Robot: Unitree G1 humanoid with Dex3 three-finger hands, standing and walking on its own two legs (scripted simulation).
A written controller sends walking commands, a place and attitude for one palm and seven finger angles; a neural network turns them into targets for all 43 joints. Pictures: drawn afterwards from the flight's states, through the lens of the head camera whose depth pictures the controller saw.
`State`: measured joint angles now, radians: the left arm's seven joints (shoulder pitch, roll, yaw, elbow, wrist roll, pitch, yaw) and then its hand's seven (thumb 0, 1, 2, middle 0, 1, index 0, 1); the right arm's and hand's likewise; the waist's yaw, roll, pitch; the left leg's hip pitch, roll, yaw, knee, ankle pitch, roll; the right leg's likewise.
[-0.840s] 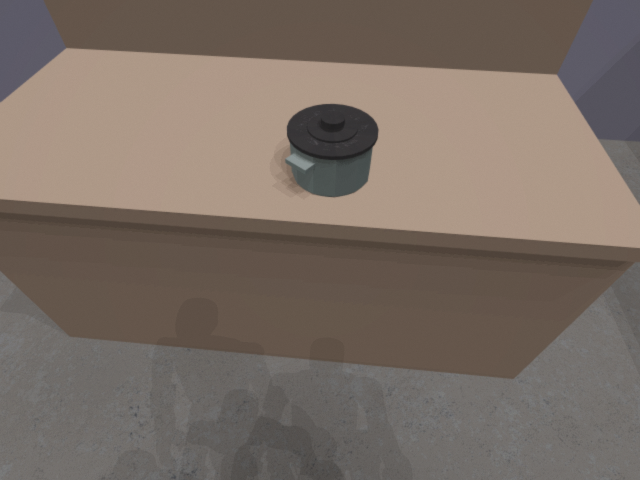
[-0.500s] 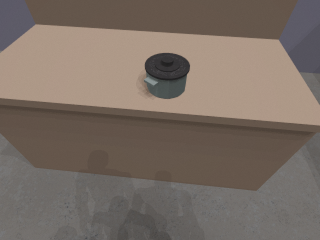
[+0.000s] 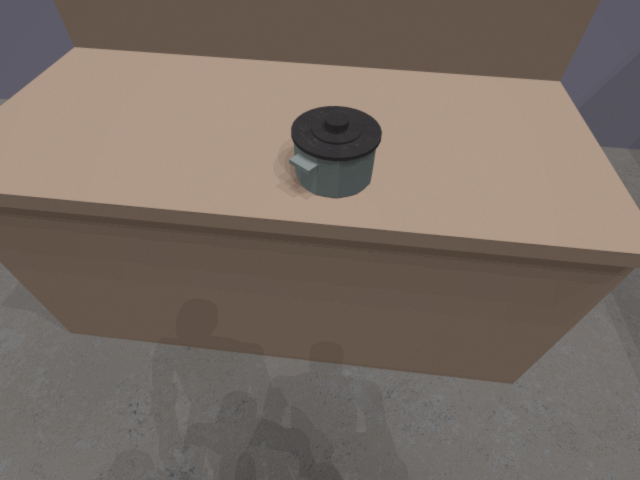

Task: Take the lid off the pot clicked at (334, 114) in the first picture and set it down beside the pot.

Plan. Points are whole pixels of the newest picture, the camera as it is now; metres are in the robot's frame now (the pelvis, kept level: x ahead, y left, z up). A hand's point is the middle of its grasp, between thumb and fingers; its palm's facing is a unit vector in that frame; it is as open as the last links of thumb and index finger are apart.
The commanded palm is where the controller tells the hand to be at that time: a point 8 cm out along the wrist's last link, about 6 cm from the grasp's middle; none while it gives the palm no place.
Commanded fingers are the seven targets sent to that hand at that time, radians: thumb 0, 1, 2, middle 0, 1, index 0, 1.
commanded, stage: take the last steps up to it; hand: left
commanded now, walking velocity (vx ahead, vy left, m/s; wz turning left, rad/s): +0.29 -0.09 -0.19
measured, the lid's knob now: (336, 121) +0.73 +0.01 +0.06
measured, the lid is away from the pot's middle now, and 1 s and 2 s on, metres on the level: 0.00 0.00 0.00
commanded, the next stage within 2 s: come to a stop and stand still in 0.62 s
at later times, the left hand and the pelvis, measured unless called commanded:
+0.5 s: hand out of the picture +0.03 +0.14 -0.19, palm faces +0.02 -0.99 -0.10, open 7.4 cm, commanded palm none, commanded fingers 0.00 0.90 0.90 -0.20 -0.30 -0.20 -0.30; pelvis +0.12 -0.01 -0.02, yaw -6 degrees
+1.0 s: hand (260, 366) +0.33 +0.12 -0.18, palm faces -0.10 -0.98 -0.19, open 7.4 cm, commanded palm none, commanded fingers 0.00 0.90 0.90 -0.20 -0.30 -0.20 -0.30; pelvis +0.23 -0.04 -0.01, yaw -6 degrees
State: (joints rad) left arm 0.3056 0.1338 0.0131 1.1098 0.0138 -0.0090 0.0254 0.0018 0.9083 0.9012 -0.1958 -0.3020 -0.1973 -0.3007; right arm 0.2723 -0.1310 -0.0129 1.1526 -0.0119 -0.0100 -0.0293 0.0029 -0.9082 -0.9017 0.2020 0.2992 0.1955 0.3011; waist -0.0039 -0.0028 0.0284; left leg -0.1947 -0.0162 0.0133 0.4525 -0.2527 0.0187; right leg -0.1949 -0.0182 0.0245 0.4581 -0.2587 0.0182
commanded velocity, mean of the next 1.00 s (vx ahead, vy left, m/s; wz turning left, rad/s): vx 0.08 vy -0.02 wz -0.06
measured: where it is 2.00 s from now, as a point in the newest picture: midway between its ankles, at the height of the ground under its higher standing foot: outside the picture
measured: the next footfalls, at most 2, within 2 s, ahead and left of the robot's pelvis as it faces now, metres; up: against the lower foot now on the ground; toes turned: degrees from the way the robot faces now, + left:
left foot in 0.48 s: +0.25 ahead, +0.07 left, +0.00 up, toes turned -5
right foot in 0.82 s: +0.26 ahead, -0.17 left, +0.00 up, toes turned -6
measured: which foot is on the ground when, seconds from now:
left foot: down 0.00-0.20, up 0.22-0.46, down 0.48-1.00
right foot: down 0.00-0.48, up 0.50-0.80, down 0.82-1.00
